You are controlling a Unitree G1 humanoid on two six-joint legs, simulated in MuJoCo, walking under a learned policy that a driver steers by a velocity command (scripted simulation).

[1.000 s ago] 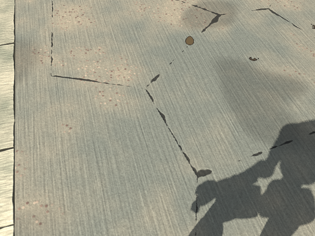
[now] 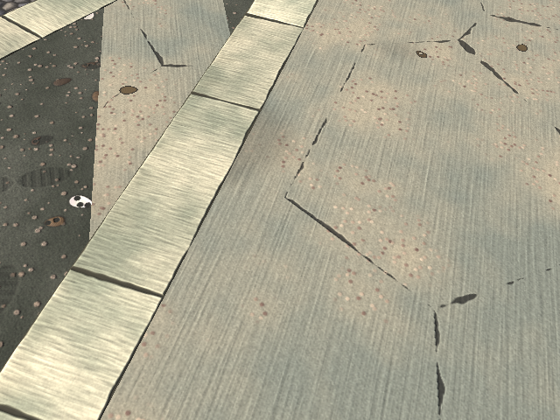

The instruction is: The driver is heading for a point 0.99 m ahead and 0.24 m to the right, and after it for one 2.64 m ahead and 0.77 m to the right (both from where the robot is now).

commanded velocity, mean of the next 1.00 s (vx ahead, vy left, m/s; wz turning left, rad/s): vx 0.38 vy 0.00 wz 0.06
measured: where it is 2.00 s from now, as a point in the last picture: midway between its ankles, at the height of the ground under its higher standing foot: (304, 280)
